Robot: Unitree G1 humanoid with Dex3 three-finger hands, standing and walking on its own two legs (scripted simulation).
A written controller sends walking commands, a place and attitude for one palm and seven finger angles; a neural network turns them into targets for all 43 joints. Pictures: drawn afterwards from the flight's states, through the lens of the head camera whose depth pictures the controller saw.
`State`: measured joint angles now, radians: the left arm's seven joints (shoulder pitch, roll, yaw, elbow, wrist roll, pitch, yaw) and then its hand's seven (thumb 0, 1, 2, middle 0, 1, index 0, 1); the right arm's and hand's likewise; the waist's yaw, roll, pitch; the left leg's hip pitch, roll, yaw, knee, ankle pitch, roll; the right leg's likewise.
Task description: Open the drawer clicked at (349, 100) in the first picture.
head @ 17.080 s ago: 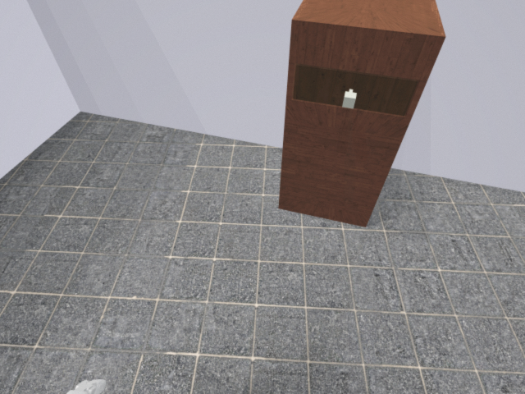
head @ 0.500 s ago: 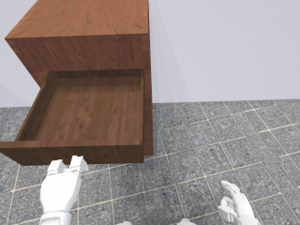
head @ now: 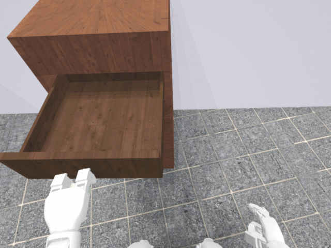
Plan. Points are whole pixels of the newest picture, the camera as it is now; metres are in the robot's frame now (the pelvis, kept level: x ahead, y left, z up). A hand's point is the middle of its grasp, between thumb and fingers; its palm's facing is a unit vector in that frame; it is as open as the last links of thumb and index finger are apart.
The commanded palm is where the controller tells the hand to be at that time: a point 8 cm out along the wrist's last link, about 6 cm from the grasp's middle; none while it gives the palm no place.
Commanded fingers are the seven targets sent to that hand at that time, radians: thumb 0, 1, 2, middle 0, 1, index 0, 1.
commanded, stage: open the thumb to release the handle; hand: left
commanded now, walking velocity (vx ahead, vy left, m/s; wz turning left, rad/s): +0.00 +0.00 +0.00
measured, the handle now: (82, 185) +0.26 +0.24 -0.01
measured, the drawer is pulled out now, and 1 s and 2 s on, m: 0.30 0.30 0.30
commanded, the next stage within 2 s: lift the hand off the handle in 0.26 s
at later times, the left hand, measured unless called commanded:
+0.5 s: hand (79, 210) +0.20 +0.23 -0.03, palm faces +0.01 -0.05 -1.00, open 13.8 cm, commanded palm +0.19 +0.23 +0.02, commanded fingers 0.00 -0.50 0.30 -0.30 -1.20 -0.30 -1.20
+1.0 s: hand (76, 199) +0.22 +0.24 -0.01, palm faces +0.01 -0.06 -1.00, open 13.6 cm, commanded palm +0.20 +0.23 +0.05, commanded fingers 0.00 -0.50 0.30 -0.30 -1.20 -0.30 -1.20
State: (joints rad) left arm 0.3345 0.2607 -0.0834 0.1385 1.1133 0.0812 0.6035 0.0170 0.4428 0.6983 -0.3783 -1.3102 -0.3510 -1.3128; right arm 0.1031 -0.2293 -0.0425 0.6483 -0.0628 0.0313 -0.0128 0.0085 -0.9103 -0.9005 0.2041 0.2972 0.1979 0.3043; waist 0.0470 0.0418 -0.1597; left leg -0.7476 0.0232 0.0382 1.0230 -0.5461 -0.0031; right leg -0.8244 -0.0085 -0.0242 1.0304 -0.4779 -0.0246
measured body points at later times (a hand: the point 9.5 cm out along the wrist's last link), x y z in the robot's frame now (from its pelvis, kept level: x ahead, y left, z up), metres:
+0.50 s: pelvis -0.02 +0.00 +0.00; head +0.03 -0.03 +0.45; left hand +0.20 +0.23 +0.03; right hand +0.18 -0.24 -0.11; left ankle -0.03 +0.12 -0.67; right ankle +0.01 -0.11 -0.67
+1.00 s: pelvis -0.02 +0.00 +0.02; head +0.03 -0.02 +0.46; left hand +0.22 +0.24 +0.05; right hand +0.17 -0.24 -0.10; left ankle -0.03 +0.12 -0.67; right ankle +0.01 -0.11 -0.67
